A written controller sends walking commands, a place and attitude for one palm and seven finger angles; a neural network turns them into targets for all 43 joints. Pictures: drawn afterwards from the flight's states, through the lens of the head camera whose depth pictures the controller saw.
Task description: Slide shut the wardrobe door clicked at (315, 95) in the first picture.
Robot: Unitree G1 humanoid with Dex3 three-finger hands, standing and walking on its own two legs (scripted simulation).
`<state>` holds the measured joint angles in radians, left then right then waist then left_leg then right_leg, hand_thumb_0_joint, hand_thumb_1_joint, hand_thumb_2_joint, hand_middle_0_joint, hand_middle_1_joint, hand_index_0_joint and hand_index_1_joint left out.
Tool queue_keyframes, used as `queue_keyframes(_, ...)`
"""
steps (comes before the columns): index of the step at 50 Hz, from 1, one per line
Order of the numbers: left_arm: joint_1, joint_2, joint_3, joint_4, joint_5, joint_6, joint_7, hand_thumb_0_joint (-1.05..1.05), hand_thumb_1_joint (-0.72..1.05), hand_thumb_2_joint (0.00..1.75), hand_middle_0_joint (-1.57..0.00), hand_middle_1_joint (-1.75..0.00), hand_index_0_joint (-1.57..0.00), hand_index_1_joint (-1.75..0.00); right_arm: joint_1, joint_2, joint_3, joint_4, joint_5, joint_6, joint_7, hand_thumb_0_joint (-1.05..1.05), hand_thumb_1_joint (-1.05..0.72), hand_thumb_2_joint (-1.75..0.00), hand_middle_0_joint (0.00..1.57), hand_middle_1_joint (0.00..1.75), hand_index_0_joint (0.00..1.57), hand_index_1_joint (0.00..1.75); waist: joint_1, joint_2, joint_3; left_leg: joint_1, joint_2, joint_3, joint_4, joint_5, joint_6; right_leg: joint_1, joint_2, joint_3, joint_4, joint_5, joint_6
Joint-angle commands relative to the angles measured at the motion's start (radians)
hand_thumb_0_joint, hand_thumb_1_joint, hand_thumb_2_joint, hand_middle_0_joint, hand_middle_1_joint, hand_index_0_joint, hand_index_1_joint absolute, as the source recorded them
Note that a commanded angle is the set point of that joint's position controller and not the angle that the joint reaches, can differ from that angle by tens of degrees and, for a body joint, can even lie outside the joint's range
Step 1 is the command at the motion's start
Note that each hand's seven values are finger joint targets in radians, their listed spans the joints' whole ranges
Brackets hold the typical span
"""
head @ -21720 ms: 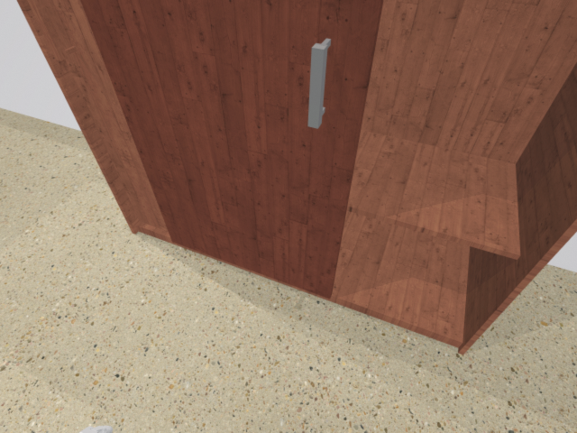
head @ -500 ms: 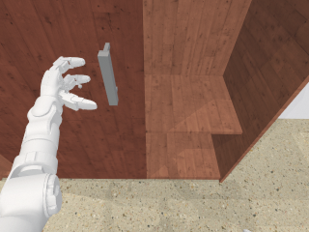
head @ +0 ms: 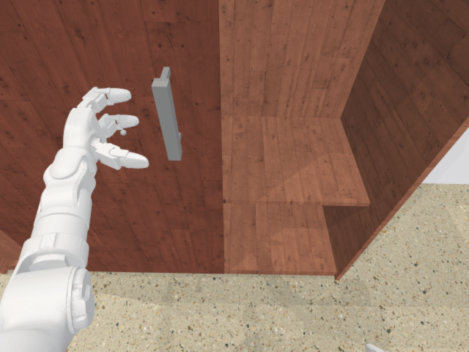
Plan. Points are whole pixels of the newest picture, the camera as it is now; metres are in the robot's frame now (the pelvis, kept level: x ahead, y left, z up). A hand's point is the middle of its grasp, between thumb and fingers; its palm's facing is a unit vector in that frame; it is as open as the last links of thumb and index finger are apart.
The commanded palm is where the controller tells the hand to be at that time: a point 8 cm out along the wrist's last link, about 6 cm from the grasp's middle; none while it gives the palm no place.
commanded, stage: feel for the door with the fingertips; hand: left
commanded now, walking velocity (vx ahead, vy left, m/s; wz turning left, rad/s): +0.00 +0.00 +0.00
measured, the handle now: (170, 116) +0.50 +0.12 +0.14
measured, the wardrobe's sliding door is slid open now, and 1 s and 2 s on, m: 0.49 0.49 0.49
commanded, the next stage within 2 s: slide the fingers in behind the handle in 1.02 s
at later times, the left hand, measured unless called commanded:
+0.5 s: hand (144, 131) +0.45 +0.16 +0.15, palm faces +0.00 -1.00 +0.00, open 14.0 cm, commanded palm +0.42 +0.21 +0.14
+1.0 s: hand (143, 126) +0.45 +0.16 +0.15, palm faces +0.02 -1.00 -0.01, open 13.9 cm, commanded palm +0.44 +0.20 +0.14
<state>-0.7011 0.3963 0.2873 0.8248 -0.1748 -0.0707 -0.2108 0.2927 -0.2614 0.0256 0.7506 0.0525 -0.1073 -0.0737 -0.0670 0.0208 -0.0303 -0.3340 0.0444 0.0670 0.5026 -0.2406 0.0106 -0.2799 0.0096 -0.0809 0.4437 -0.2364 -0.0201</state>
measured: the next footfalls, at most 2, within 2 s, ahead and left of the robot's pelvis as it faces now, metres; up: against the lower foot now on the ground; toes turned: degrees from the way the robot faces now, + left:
none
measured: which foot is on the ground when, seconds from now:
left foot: down 0.00-1.00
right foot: down 0.00-1.00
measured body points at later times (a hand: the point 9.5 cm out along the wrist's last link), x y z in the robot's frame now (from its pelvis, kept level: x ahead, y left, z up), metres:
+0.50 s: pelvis +0.00 +0.00 +0.00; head +0.03 +0.00 +0.45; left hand +0.44 +0.21 +0.15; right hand +0.08 -0.26 -0.12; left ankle +0.01 +0.11 -0.74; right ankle -0.01 -0.11 -0.74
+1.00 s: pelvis +0.00 +0.00 +0.00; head +0.03 +0.00 +0.45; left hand +0.44 +0.22 +0.15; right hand +0.06 -0.27 -0.12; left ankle +0.01 +0.11 -0.74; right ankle -0.01 -0.11 -0.74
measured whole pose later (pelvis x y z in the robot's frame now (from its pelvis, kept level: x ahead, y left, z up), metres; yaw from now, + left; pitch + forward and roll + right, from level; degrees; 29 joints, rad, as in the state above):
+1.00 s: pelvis +0.00 +0.00 +0.00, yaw +0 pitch +5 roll -1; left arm -0.80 0.34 0.23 0.92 -0.15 -0.12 -0.13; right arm 0.30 -0.26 0.01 0.79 0.04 -0.12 -0.05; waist -0.07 0.02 -0.03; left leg -0.36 0.04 0.06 0.51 -0.23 0.01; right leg -0.30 0.01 -0.09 0.45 -0.23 -0.02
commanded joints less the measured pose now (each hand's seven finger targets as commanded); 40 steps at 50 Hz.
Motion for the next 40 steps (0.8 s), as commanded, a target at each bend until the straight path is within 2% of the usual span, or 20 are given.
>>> queue_keyframes(1,-0.505,0.202,0.008,-0.206,-0.016,-0.071,-0.006,0.00,-0.50,0.30,-0.30,-1.20,-0.30,-1.20,0.006,-0.156,-0.054,-0.099,0.007,-0.050,-0.012,0.00,-0.90,-0.90,0.20,0.30,0.20,0.30,-0.028,0.010,-0.285,0.185,-0.041,-0.064,-0.027,0.180,0.020,0.015,0.027,0.052,-0.047,0.229,0.007)
queue_keyframes(2,-0.499,0.241,0.041,-0.207,-0.017,-0.077,-0.005,0.00,-0.50,0.30,-0.30,-1.20,-0.30,-1.20,0.010,-0.162,-0.056,-0.097,0.005,-0.052,-0.012,0.00,-0.90,-0.90,0.20,0.30,0.20,0.30,-0.018,0.013,-0.302,0.182,-0.040,-0.065,-0.027,0.191,0.019,0.029,0.026,0.053,-0.043,0.240,0.006)
queue_keyframes(4,-0.497,0.249,0.037,-0.216,-0.014,-0.086,-0.010,0.00,-0.50,0.30,-0.30,-1.20,-0.30,-1.20,0.016,-0.164,-0.055,-0.096,0.004,-0.050,-0.012,0.00,-0.90,-0.90,0.20,0.30,0.20,0.30,-0.018,0.029,-0.321,0.190,-0.043,-0.063,-0.019,0.214,0.018,0.040,0.026,0.053,-0.036,0.263,0.005)
queue_keyframes(7,-0.516,0.187,-0.006,-0.238,-0.022,-0.094,-0.012,0.00,-0.50,0.30,-0.30,-1.20,-0.30,-1.20,0.012,-0.155,-0.057,-0.096,0.005,-0.059,-0.008,0.00,-0.90,-0.90,0.20,0.30,0.20,0.30,-0.024,0.032,-0.337,0.217,-0.041,-0.069,-0.019,0.234,0.016,0.032,0.027,0.049,-0.035,0.277,0.005)
queue_keyframes(9,-0.492,0.180,-0.005,-0.232,-0.025,-0.086,-0.005,0.00,-0.50,0.30,-0.30,-1.20,-0.30,-1.20,0.014,-0.159,-0.058,-0.094,0.004,-0.059,-0.006,0.00,-0.90,-0.90,0.20,0.30,0.20,0.30,-0.018,0.044,-0.332,0.221,-0.040,-0.068,-0.017,0.244,0.014,0.027,0.030,0.045,-0.035,0.275,0.003)
queue_keyframes(13,-0.484,0.159,-0.004,-0.208,-0.020,-0.064,0.022,0.00,-0.50,0.30,-0.30,-1.20,-0.30,-1.20,0.008,-0.155,-0.058,-0.090,0.006,-0.058,-0.003,0.00,-0.90,-0.90,0.20,0.30,0.20,0.30,-0.020,0.008,-0.298,0.195,-0.039,-0.067,-0.026,0.217,0.015,0.013,0.030,0.042,-0.041,0.253,0.007)
queue_keyframes(17,-0.517,0.172,0.007,-0.225,-0.006,-0.076,0.050,0.00,-0.50,0.30,-0.30,-1.20,-0.30,-1.20,0.010,-0.151,-0.057,-0.091,0.001,-0.058,0.001,0.00,-0.90,-0.90,0.20,0.30,0.20,0.30,-0.017,0.002,-0.315,0.188,-0.039,-0.065,-0.029,0.215,0.016,0.031,0.029,0.048,-0.038,0.252,0.007)
queue_keyframes(20,-0.486,0.176,0.021,-0.259,0.001,-0.094,0.064,0.00,-0.50,0.30,-0.30,-1.20,-0.30,-1.20,0.010,-0.145,-0.059,-0.094,-0.004,-0.061,0.006,0.00,-0.90,-0.90,0.20,0.30,0.20,0.30,0.000,0.028,-0.354,0.218,-0.037,-0.064,-0.025,0.270,0.013,0.055,0.031,0.047,-0.031,0.298,0.004)
queue_keyframes(23,-0.486,0.121,-0.019,-0.276,0.000,-0.091,0.071,0.00,-0.50,0.30,-0.30,-1.20,-0.30,-1.20,0.004,-0.139,-0.062,-0.095,-0.001,-0.061,0.010,0.00,-0.90,-0.90,0.20,0.30,0.20,0.30,-0.007,0.036,-0.354,0.238,-0.035,-0.062,-0.026,0.293,0.009,0.053,0.033,0.043,-0.031,0.318,0.004)
queue_keyframes(25,-0.456,0.166,0.021,-0.240,0.004,-0.077,0.077,0.00,-0.50,0.30,-0.30,-1.20,-0.30,-1.20,0.011,-0.148,-0.061,-0.090,-0.002,-0.053,0.009,0.00,-0.90,-0.90,0.20,0.30,0.20,0.30,0.000,-0.006,-0.334,0.207,-0.034,-0.060,-0.032,0.274,0.012,0.061,0.033,0.044,-0.036,0.309,0.005)
queue_keyframes(26,-0.467,0.156,0.015,-0.224,0.004,-0.070,0.081,0.00,-0.50,0.30,-0.30,-1.20,-0.30,-1.20,0.010,-0.147,-0.060,-0.091,-0.001,-0.050,0.008,0.00,-0.90,-0.90,0.20,0.30,0.20,0.30,-0.008,-0.019,-0.317,0.193,-0.035,-0.058,-0.036,0.259,0.014,0.061,0.033,0.045,-0.039,0.303,0.007)
queue_keyframes(29,-0.490,0.197,0.040,-0.244,0.015,-0.074,0.086,0.00,-0.50,0.30,-0.30,-1.20,-0.30,-1.20,0.013,-0.151,-0.061,-0.091,-0.005,-0.043,0.006,0.00,-0.90,-0.90,0.20,0.30,0.20,0.30,0.000,0.009,-0.335,0.198,-0.036,-0.051,-0.033,0.270,0.015,0.077,0.031,0.049,-0.035,0.314,0.004)
queue_keyframes(30,-0.492,0.154,0.003,-0.244,0.015,-0.075,0.082,0.00,-0.50,0.30,-0.30,-1.20,-0.30,-1.20,0.005,-0.141,-0.057,-0.097,-0.003,-0.044,0.007,0.00,-0.90,-0.90,0.20,0.30,0.20,0.30,-0.006,0.020,-0.328,0.203,-0.037,-0.052,-0.035,0.269,0.015,0.069,0.030,0.050,-0.038,0.315,0.004)
queue_keyframes(31,-0.515,0.133,-0.011,-0.248,0.011,-0.080,0.081,0.00,-0.50,0.30,-0.30,-1.20,-0.30,-1.20,0.007,-0.139,-0.059,-0.093,-0.002,-0.045,0.006,0.00,-0.90,-0.90,0.20,0.30,0.20,0.30,-0.018,0.000,-0.319,0.208,-0.036,-0.052,-0.031,0.273,0.016,0.062,0.032,0.048,-0.040,0.321,0.006)
queue_keyframes(34,-0.507,0.161,0.005,-0.210,0.006,-0.084,0.070,0.00,-0.50,0.30,-0.30,-1.20,-0.30,-1.20,0.019,-0.148,-0.061,-0.082,-0.003,-0.041,0.005,0.00,-0.90,-0.90,0.20,0.30,0.20,0.30,-0.014,0.001,-0.313,0.197,-0.038,-0.051,-0.029,0.261,0.016,0.061,0.033,0.049,-0.039,0.314,0.005)
queue_keyframes(36,-0.553,0.104,-0.044,-0.215,0.006,-0.087,0.063,0.00,-0.50,0.30,-0.30,-1.20,-0.30,-1.20,0.015,-0.143,-0.061,-0.083,0.000,-0.045,0.007,0.00,-0.90,-0.90,0.20,0.30,0.20,0.30,-0.031,0.017,-0.311,0.216,-0.038,-0.057,-0.028,0.253,0.015,0.032,0.033,0.047,-0.041,0.297,0.005)
queue_keyframes(37,-0.536,0.129,-0.018,-0.179,0.005,-0.084,0.064,0.00,-0.50,0.30,-0.30,-1.20,-0.30,-1.20,0.019,-0.147,-0.064,-0.076,0.000,-0.045,0.005,0.00,-0.90,-0.90,0.20,0.30,0.20,0.30,-0.028,-0.008,-0.302,0.209,-0.035,-0.059,-0.027,0.237,0.016,0.021,0.033,0.048,-0.045,0.279,0.006)
queue_keyframes(38,-0.564,0.123,-0.028,-0.176,0.002,-0.086,0.064,0.00,-0.50,0.30,-0.30,-1.20,-0.30,-1.20,0.021,-0.148,-0.062,-0.074,-0.001,-0.045,0.005,0.00,-0.90,-0.90,0.20,0.30,0.20,0.30,-0.036,-0.002,-0.302,0.205,-0.037,-0.059,-0.030,0.225,0.016,0.015,0.032,0.049,-0.046,0.268,0.008)
queue_keyframes(39,-0.569,0.135,-0.020,-0.158,0.005,-0.086,0.065,0.00,-0.50,0.30,-0.30,-1.20,-0.30,-1.20,0.027,-0.150,-0.062,-0.067,-0.003,-0.044,0.005,0.00,-0.90,-0.90,0.20,0.30,0.20,0.30,-0.030,-0.007,-0.291,0.189,-0.040,-0.058,-0.027,0.218,0.016,0.019,0.033,0.048,-0.047,0.261,0.006)
queue_keyframes(40,-0.594,0.111,-0.044,-0.168,0.008,-0.091,0.065,0.00,-0.50,0.30,-0.30,-1.20,-0.30,-1.20,0.022,-0.146,-0.062,-0.068,-0.001,-0.047,0.006,0.00,-0.90,-0.90,0.20,0.30,0.20,0.30,-0.041,0.018,-0.300,0.200,-0.039,-0.058,-0.028,0.213,0.015,0.007,0.031,0.048,-0.045,0.256,0.007)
